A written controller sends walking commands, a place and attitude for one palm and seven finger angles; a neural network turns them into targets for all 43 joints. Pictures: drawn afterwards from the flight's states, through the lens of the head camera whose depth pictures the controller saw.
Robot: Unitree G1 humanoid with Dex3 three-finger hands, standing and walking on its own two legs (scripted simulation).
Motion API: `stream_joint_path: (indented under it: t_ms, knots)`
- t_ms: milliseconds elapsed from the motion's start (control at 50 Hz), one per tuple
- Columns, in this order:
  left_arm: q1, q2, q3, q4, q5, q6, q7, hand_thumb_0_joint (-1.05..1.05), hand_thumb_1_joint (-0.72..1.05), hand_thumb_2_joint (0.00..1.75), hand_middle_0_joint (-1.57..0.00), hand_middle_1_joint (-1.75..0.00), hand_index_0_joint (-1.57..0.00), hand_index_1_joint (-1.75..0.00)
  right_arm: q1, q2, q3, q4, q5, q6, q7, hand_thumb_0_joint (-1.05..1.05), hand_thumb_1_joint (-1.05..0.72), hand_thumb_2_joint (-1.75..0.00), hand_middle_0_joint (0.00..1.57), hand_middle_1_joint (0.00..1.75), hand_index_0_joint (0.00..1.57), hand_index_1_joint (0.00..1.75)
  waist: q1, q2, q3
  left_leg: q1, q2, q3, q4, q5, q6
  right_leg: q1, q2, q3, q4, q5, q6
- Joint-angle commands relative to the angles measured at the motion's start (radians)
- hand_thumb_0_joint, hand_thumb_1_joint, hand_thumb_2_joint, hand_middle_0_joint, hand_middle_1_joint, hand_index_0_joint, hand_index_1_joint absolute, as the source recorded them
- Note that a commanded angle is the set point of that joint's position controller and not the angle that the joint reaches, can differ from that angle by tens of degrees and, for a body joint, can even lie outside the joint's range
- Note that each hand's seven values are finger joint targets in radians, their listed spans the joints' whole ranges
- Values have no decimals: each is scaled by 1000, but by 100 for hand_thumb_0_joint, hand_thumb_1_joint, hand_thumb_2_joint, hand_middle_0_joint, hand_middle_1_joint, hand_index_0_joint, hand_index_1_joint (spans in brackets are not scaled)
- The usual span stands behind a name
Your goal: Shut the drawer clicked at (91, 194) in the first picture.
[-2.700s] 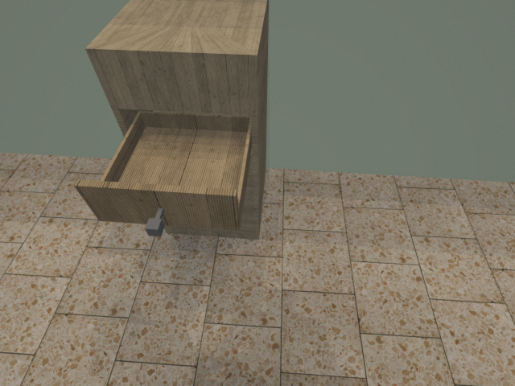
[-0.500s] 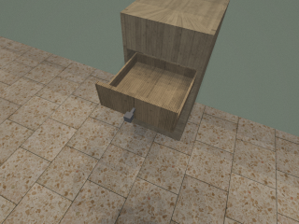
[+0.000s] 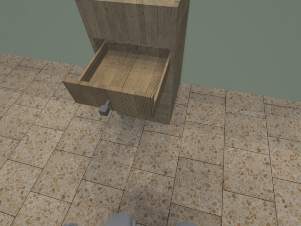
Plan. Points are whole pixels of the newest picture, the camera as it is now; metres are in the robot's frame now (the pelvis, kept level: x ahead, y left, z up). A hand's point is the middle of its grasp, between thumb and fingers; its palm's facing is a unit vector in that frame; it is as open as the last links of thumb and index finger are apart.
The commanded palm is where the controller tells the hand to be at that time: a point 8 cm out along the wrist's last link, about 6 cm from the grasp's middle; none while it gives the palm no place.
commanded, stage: turn to face it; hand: left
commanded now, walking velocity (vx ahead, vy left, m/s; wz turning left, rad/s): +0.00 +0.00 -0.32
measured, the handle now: (105, 107) +0.54 +0.23 -0.14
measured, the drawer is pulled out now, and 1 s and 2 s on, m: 0.30 0.30 0.30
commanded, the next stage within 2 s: take the last steps up to it in 0.24 s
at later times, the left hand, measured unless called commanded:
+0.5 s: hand out of the picture +0.10 +0.20 -0.17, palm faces -0.09 -0.98 -0.20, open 7.4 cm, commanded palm none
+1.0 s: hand (94, 216) +0.15 +0.20 -0.18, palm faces -0.08 -0.98 -0.20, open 7.4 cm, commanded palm none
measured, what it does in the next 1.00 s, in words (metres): walks ahead: left foot, then right foot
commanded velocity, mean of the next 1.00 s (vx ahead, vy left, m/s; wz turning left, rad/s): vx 0.14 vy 0.08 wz -0.08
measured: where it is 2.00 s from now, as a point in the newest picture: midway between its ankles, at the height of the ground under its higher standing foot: (158, 223)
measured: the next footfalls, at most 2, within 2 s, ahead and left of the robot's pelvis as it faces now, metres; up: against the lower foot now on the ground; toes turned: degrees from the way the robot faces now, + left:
left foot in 0.42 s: +0.07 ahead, +0.14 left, +0.00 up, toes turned -10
right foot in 0.66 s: +0.07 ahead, -0.13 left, +0.00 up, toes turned -10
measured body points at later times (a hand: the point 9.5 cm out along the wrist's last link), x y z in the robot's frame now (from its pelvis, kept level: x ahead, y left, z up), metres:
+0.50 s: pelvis +0.02 +0.01 +0.01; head +0.06 +0.03 +0.46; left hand +0.11 +0.25 -0.15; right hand +0.06 -0.24 -0.13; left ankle +0.03 +0.15 -0.73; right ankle -0.01 -0.09 -0.70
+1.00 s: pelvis +0.13 +0.01 +0.00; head +0.17 +0.02 +0.44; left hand +0.16 +0.25 -0.16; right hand +0.12 -0.23 -0.15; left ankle +0.19 +0.15 -0.73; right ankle +0.03 -0.11 -0.71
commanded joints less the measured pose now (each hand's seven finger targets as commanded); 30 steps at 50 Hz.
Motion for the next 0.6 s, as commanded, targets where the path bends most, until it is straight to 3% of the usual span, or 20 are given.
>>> stream_joint_path:
  t_ms: [0,40,80,180,280,320,340,360,380,400,420,440,460,480,540,580]
  knots:
    - [42,178,51,-57,0,-10,30,0,90,90,-20,-30,-20,-30,-13,-104,-33,-79,8,-25,-6,0,-90,-90,20,30,20,30,16,-183,-166,-188,4,-53,231,26,-8,211,-273,342,-279,479,-149]
    - [76,168,50,-57,0,-18,33,0,90,90,-20,-30,-20,-30,-37,-76,-25,-86,11,-25,-2,0,-90,-90,20,30,20,30,26,-125,-193,-167,-7,-31,138,37,-19,254,-252,315,-255,609,-147]
    - [111,171,51,-43,1,-20,37,0,90,90,-20,-30,-20,-30,-61,-58,-22,-90,13,-25,0,0,-90,-90,20,30,20,30,43,-132,-215,-151,-21,-15,67,53,-21,298,-237,312,-244,665,-138]
    - [125,158,55,-42,7,-17,36,0,90,90,-20,-30,-20,-30,-72,-58,-26,-98,15,-26,-4,0,-90,-90,20,30,20,30,46,-166,-202,-112,-37,-23,-15,60,-13,281,-230,353,-269,604,-137]
    - [88,158,59,-53,11,-16,33,0,90,90,-20,-30,-20,-30,-59,-56,-26,-110,20,-34,-6,0,-90,-90,20,30,20,30,22,-159,-173,-19,-40,-40,-159,44,8,190,-239,406,-281,504,-148]
    - [50,154,58,-63,3,-15,32,0,90,90,-20,-30,-20,-30,21,-57,-23,-91,21,-42,-10,0,-90,-90,20,30,20,30,-18,-140,-198,97,-43,-40,-334,150,18,155,-209,375,-247,471,-111]
    - [41,140,52,-63,-5,-19,31,0,90,90,-20,-30,-20,-30,70,-57,-21,-76,20,-52,-9,0,-90,-90,20,30,20,30,-37,-100,-215,214,-39,-41,-456,253,24,88,-189,359,-225,367,-74]
    - [54,106,43,-64,-13,-23,28,0,90,90,-20,-30,-20,-30,88,-89,-24,-72,12,-65,-12,0,-90,-90,20,30,20,30,-37,11,-216,315,42,-124,-558,242,55,-28,-111,296,-171,178,-27]
    - [80,64,34,-69,-16,-24,19,0,90,90,-20,-30,-20,-30,96,-171,-39,-83,-2,-69,-10,0,-90,-90,20,30,20,30,-31,247,-210,355,229,-368,-639,167,140,-164,19,154,-12,-125,26]
    - [49,78,32,-77,-13,-26,16,0,90,90,-20,-30,-20,-30,102,-190,-33,-96,-17,-59,-11,0,-90,-90,20,30,20,30,-44,258,-165,274,338,-491,-718,63,239,-195,36,63,172,-274,52]
    - [22,87,33,-84,-6,-31,6,0,90,90,-20,-30,-20,-30,67,-178,-26,-111,-22,-57,-10,0,-90,-90,20,30,20,30,-26,174,-104,163,336,-468,-744,-19,277,-183,-9,78,276,-249,55]
    - [26,73,28,-77,7,-34,-3,0,90,90,-20,-30,-20,-30,53,-158,-17,-115,-26,-63,-4,0,-90,-90,20,30,20,30,-11,131,-87,113,278,-410,-744,-17,256,-160,-18,56,294,-223,50]
    - [18,63,28,-56,13,-28,-6,0,90,90,-20,-30,-20,-30,61,-144,-13,-100,-27,-67,-1,0,-90,-90,20,30,20,30,-7,194,-83,155,215,-345,-721,70,229,-181,-14,33,299,-191,48]
    - [16,66,23,-50,11,-30,-9,0,90,90,-20,-30,-20,-30,74,-129,-8,-92,-24,-68,-1,0,-90,-90,20,30,20,30,-7,221,-80,172,188,-279,-703,120,212,-186,-28,17,294,-166,44]
    - [-22,41,4,-63,3,-46,-17,0,90,90,-20,-30,-20,-30,139,-132,-10,-60,-23,-74,5,0,-90,-90,20,30,20,30,-18,148,-100,199,157,-201,-639,297,199,-93,-31,-60,113,-170,44]
    - [28,42,6,-40,1,-56,-19,0,90,90,-20,-30,-20,-30,149,-129,-9,-41,-14,-72,7,0,-90,-90,20,30,20,30,8,98,-120,154,113,-142,-565,298,166,50,-14,-92,-72,-75,46]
